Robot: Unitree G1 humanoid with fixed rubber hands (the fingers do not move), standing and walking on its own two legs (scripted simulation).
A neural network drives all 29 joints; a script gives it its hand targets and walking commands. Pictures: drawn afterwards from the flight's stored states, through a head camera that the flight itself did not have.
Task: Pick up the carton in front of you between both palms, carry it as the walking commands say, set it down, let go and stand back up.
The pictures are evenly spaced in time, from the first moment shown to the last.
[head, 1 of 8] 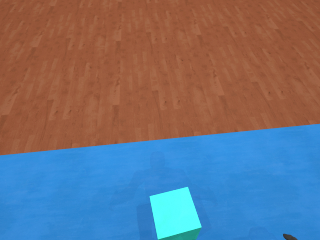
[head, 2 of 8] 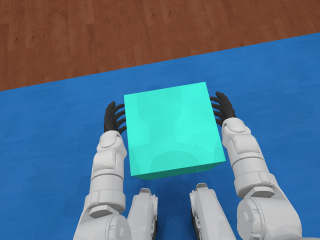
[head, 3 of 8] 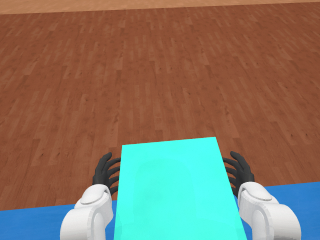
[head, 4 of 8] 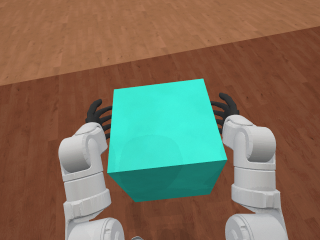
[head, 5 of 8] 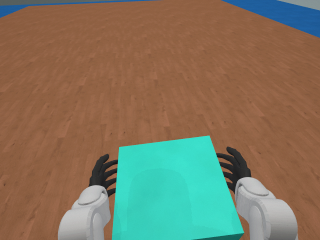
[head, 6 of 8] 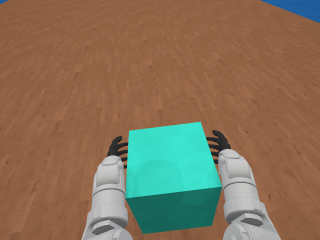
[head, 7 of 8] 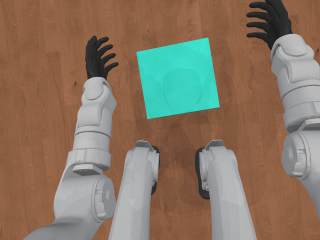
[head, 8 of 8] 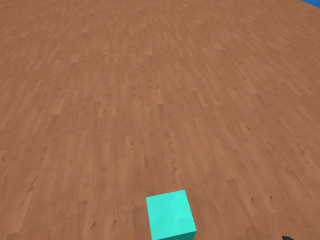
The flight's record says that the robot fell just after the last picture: no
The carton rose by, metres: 1.22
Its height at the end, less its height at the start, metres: +0.50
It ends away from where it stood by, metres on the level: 5.69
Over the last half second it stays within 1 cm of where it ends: yes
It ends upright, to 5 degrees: yes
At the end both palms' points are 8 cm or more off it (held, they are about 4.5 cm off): yes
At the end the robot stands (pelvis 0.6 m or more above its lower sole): yes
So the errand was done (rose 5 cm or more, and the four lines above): yes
